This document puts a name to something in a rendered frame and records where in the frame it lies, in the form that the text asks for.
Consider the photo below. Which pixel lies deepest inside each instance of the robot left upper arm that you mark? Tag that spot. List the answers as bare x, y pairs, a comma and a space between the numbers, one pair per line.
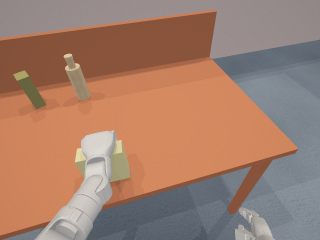
52, 234

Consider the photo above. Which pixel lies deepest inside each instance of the left robot hand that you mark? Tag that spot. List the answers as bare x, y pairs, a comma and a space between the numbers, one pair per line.
99, 143

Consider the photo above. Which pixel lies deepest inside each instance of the table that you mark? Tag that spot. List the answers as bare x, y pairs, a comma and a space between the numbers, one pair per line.
180, 117

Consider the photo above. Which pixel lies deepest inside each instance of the right robot hand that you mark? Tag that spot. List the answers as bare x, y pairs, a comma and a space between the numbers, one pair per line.
258, 226

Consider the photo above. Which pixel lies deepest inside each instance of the robot left forearm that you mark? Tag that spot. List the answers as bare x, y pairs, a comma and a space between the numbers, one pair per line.
75, 220

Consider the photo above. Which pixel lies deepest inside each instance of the sponge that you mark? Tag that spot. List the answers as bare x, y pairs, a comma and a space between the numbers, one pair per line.
119, 162

